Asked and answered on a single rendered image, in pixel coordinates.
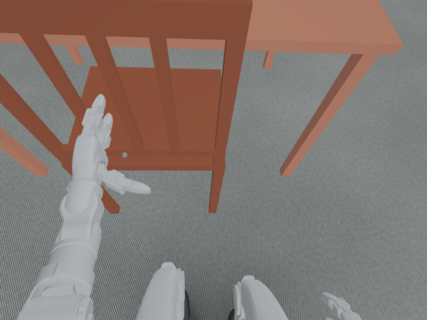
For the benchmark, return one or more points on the right robot thigh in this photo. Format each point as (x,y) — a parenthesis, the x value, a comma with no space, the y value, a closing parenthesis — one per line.
(254,301)

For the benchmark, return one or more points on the left robot thigh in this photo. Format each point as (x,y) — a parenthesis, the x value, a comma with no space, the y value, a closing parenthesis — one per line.
(165,290)

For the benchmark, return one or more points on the robot left upper arm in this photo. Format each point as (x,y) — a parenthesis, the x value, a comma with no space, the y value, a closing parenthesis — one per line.
(63,307)

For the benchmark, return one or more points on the robot left forearm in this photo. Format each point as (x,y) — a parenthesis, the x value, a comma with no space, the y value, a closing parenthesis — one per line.
(69,269)

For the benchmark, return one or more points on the left robot hand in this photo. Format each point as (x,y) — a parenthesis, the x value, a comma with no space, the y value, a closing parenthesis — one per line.
(89,151)

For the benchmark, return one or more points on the robot thigh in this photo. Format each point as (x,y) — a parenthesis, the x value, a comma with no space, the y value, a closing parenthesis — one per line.
(165,290)
(254,301)

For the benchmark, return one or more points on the chair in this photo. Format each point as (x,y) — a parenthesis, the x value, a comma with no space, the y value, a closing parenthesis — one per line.
(165,119)

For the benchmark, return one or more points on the table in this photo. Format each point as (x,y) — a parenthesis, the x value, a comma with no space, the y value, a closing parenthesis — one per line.
(357,27)

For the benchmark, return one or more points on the right robot hand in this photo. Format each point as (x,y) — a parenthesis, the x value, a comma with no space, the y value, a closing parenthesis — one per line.
(340,307)

